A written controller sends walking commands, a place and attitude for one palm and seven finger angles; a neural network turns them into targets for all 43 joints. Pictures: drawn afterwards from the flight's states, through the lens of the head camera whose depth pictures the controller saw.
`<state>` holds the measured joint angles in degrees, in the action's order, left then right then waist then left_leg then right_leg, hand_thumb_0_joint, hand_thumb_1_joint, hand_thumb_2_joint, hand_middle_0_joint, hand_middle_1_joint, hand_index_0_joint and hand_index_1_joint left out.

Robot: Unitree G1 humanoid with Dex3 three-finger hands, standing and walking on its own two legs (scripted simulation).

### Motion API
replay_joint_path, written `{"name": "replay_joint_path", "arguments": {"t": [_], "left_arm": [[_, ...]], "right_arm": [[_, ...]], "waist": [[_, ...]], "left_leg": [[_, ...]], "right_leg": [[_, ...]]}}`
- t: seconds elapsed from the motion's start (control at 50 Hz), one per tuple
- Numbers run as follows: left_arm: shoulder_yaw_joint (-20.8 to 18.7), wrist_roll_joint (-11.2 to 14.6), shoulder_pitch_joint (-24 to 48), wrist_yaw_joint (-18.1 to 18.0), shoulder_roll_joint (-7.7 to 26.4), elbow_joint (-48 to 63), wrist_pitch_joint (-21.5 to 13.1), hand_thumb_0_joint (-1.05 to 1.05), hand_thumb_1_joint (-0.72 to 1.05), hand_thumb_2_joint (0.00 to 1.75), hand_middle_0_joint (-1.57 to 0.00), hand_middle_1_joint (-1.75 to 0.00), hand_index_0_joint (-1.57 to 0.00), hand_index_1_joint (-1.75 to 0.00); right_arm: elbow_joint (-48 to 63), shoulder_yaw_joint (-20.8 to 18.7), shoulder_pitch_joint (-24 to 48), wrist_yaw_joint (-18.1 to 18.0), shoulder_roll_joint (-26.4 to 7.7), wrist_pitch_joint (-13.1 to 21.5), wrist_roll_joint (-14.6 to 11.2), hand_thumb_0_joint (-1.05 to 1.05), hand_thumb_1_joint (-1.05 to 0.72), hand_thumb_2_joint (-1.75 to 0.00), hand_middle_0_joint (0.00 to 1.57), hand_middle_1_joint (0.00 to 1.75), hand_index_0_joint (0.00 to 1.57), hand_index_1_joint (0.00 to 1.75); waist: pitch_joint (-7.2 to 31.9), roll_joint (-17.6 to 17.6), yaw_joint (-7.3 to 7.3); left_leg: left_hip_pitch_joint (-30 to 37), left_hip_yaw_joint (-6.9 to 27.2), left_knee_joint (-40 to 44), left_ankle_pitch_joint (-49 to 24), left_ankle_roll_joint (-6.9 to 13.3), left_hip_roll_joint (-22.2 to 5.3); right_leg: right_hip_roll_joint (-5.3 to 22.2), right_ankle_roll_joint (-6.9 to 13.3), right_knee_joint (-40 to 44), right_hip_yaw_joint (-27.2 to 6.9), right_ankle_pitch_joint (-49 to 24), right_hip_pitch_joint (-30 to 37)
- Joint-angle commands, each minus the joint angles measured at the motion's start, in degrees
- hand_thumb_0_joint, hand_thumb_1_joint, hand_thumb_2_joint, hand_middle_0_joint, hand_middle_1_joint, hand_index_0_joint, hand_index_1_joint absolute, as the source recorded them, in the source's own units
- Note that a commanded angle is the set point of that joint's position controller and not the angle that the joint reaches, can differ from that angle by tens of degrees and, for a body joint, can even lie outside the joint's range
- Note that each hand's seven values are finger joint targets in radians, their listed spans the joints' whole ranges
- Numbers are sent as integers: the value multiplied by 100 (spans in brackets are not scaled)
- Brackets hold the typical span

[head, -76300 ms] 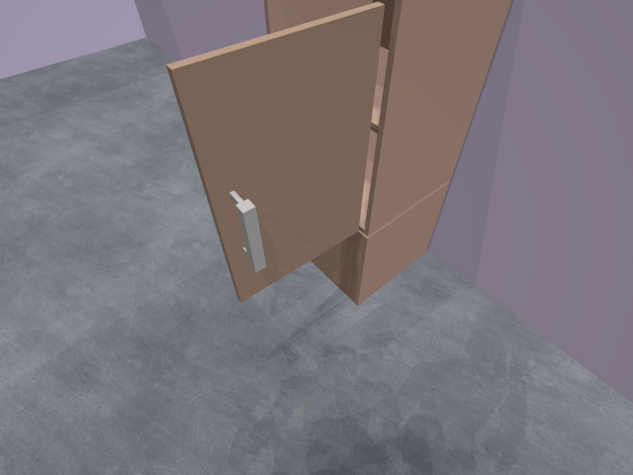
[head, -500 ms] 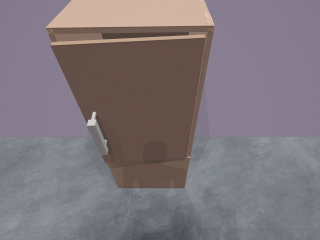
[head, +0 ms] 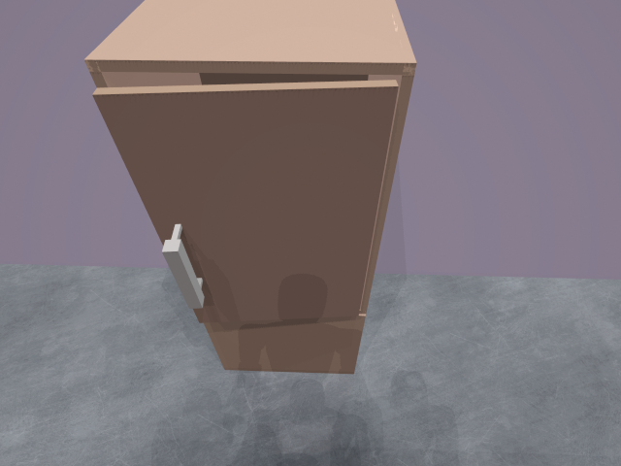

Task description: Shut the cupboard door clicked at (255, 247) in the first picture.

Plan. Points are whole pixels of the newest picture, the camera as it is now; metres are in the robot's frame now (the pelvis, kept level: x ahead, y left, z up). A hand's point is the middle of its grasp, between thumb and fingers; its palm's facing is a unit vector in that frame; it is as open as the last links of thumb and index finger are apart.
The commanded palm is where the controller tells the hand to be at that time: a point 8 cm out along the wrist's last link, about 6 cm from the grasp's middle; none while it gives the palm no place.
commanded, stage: raise the hand and make a fist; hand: left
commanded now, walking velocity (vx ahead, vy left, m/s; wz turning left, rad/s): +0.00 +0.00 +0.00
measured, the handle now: (187, 267) +0.46 +0.27 -0.09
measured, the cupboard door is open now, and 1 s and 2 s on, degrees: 5 5 5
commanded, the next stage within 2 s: bring the fist close to the handle in 1.96 s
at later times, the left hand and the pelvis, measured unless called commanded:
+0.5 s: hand out of the picture +0.13 +0.18 -0.10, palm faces +0.16 -0.99 +0.00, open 6.0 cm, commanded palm +0.12 +0.23 -0.08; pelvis -0.03 +0.00 -0.13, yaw +3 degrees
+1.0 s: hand (166, 442) +0.17 +0.21 -0.08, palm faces +0.11 -0.99 -0.03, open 3.7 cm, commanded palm +0.14 +0.26 -0.08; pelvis -0.03 +0.02 -0.13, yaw +3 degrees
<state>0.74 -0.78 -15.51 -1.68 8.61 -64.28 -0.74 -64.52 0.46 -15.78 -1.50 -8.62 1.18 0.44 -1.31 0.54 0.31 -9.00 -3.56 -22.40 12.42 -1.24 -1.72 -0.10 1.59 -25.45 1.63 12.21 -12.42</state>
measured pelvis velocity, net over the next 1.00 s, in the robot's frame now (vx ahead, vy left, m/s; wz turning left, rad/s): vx -0.03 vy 0.02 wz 0.05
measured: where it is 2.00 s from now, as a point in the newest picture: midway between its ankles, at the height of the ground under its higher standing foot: outside the picture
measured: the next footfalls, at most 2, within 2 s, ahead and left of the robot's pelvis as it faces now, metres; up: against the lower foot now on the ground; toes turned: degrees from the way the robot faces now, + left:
none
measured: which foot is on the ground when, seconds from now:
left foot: down 0.00-1.00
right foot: down 0.00-1.00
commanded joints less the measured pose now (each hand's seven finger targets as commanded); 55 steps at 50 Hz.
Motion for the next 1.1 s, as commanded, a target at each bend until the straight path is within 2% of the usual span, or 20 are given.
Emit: {"name": "replay_joint_path", "arguments": {"t": [0.0, 0.02, 0.04, 0.06, 0.08, 0.1, 0.12, 0.16, 0.2, 0.26, 0.28, 0.36, 0.4, 0.44, 0.48, 0.54, 0.68, 0.78, 0.92, 1.08], "left_arm": [[-102, 14, -269, -32, 596, 188, -112, 0, 90, 90, -20, -30, -20, -30], [-150, -23, -890, -246, 778, -44, -171, 0, 90, 90, -20, -30, -20, -30], [-2275, 795, 4326, -139, 3927, 9264, -1840, 0, 90, 90, -20, -30, -20, -30], [-267, 849, 669, -264, 1142, 7586, -1385, 0, 90, 90, -22, -32, -22, -32], [135, 1152, -576, -407, -102, 6937, -595, 0, 90, 90, -24, -34, -24, -34], [122, 1084, -208, -476, -82, 6080, -666, 0, 90, 90, -25, -36, -25, -36], [-116, 1115, -6, -427, 31, 5952, -1028, 0, 90, 90, -27, -38, -27, -38], [-260, 1177, -801, -84, -226, 4884, -1907, 0, 90, 90, -31, -42, -31, -42], [-504, 1358, -1794, 531, -263, 4881, -2963, 0, 90, 90, -35, -46, -35, -46], [-798, 1473, -1936, 1513, 100, 5251, -4415, 0, 90, 90, -40, -52, -40, -52], [-1131, 1430, -2183, 1611, 423, 5102, -4419, 0, 90, 90, -42, -54, -42, -54], [-1096, 1552, -1350, 1552, 750, 6959, -3492, 0, 90, 90, -49, -62, -49, -62], [-960, 1508, -1108, 1252, 660, 7901, -3367, 0, 90, 90, -53, -66, -53, -66], [-845, 1440, -749, 1013, 714, 8849, -3519, 0, 90, 90, -57, -70, -57, -70], [-576, 1346, -329, 987, 640, 9197, -3657, 0, 90, 90, -60, -74, -60, -74], [-389, 1386, -619, 1299, 482, 8618, -3515, 0, 90, 90, -66, -80, -66, -80], [-1100, 1552, -1481, 1479, 895, 8119, -2157, 0, 90, 90, -79, -94, -79, -94], [-1221, 1575, -1407, 1011, 830, 8464, -2463, 0, 90, 90, -88, -104, -88, -104], [-828, 1494, -1353, 1107, 671, 8093, -2958, 0, 90, 90, -101, -118, -101, -118], [-1071, 1550, -1231, 1071, 887, 8335, -2977, 0, 90, 90, -115, -134, -115, -134]], "right_arm": [[119, -86, -374, -34, -480, 71, 23, 0, -90, -90, 20, 30, 20, 30], [497, -160, 359, 45, -725, 65, -46, 0, -90, -90, 20, 30, 20, 30], [2388, -410, -216, -630, -1923, 1145, -42, 0, -90, -90, 20, 30, 20, 30], [2356, -171, 448, -573, -1040, 1449, -193, 0, -90, -90, 20, 30, 20, 30], [2396, -151, 735, -550, -965, 1685, -322, 0, -90, -90, 20, 30, 20, 30], [2263, -124, 573, -466, -1057, 1830, -345, 0, -90, -90, 20, 30, 20, 30], [2484, -296, 428, -389, -1181, 1924, -237, 0, -90, -90, 20, 30, 20, 30], [2749, -443, 575, -230, -1190, 2072, -35, 0, -90, -90, 20, 30, 20, 30], [3151, -557, 647, 36, -1098, 2180, 12, 0, -90, -90, 20, 30, 20, 30], [3566, -689, 864, 282, -1090, 2090, 39, 0, -90, -90, 20, 30, 20, 30], [3686, -743, 872, 303, -1090, 1968, 16, 0, -90, -90, 20, 30, 20, 30], [4605, -685, 1108, 143, -1154, 1583, -111, 0, -90, -90, 20, 30, 20, 30], [4711, -654, 984, 41, -1100, 1476, -123, 0, -90, -90, 20, 30, 20, 30], [4642, -600, 757, -13, -1078, 1425, -65, 0, -90, -90, 20, 30, 20, 30], [4519, -531, 614, -76, -1091, 1422, -2, 0, -90, -90, 20, 30, 20, 30], [4375, -489, 594, -121, -1168, 1430, -7, 0, -90, -90, 20, 30, 20, 30], [4547, -437, 821, -232, -1077, 1201, -177, 0, -90, -90, 20, 30, 20, 30], [4531, -394, 822, -207, -979, 1188, -91, 0, -90, -90, 20, 30, 20, 30], [4489, -425, 618, -204, -1136, 1232, -67, 0, -90, -90, 20, 30, 20, 30], [4576, -443, 523, -215, -1178, 1140, -64, 0, -90, -90, 20, 30, 20, 30]], "waist": [[-120, 17, -32], [-419, -487, 298], [2016, 229, -811], [2662, 1858, -102], [1710, 1424, -18], [178, 19, -428], [-383, -560, -486], [-389, -1514, -220], [546, -1460, 295], [1269, -1016, 428], [1359, -499, 557], [2016, 129, 498], [2145, 105, 307], [2463, 458, 112], [2544, 216, -209], [2350, 175, -289], [2735, -139, 239], [2605, -39, 265], [2160, 4, -5], [2478, 311, 68]], "left_leg": [[-82, 415, 434, -546, 189, -433], [-690, 115, -846, 58, 22, -521], [1256, 181, -252, -1067, 419, -162], [788, -220, -345, -1362, 427, 219], [307, -74, -395, -1234, 211, 39], [-596, 233, -541, -224, 225, 117], [-1186, 405, -759, 518, 217, 193], [-2284, 441, -1673, 1067, 143, 273], [-2964, 363, -2431, 893, 43, 348], [-4125, 285, -3587, 811, 1, 425], [-4328, 213, -3759, 785, 47, 436], [-4461, 143, -3946, 1102, 216, 463], [-4412, 302, -4068, 1264, 267, 346], [-4136, 424, -4258, 809, 312, 277], [-4118, 545, -4524, 572, 345, 205], [-4405, 644, -4649, 843, 295, 172], [-4608, 649, -4288, 967, 264, 209], [-4510, 676, -4161, 784, 231, 202], [-4655, 679, -4131, 1335, 214, 212], [-4341, 700, -4050, 902, 214, 209]], "right_leg": [[575, 63, 519, -614, -651, 52], [957, -183, 591, -832, -2027, 58], [368, -173, -12, -739, -1486, 166], [-12, 36, -260, -74, -891, 266], [-24, -12, -406, 296, -535, 48], [25, -158, -293, 361, 34, -889], [96, -223, -282, 311, 899, -1496], [165, -225, -828, 217, 2114, -2484], [225, -91, -1725, 52, 1892, -2502], [264, 22, -2963, -344, 1070, -2777], [293, 73, -3108, -534, 980, -2799], [214, 53, -3217, -650, 1669, -2925], [120, 12, -3237, -581, 1955, -3243], [20, 24, -3545, -352, 1101, -3441], [-62, -3, -3799, -158, 694, -3750], [-84, -12, -3861, -41, 994, -4097], [-49, -14, -3697, -16, 1350, -3375], [-54, 7, -3816, 151, 1141, -3449], [-2, 13, -3689, 113, 1733, -3894], [-72, 50, -3850, 217, 1199, -3764]]}}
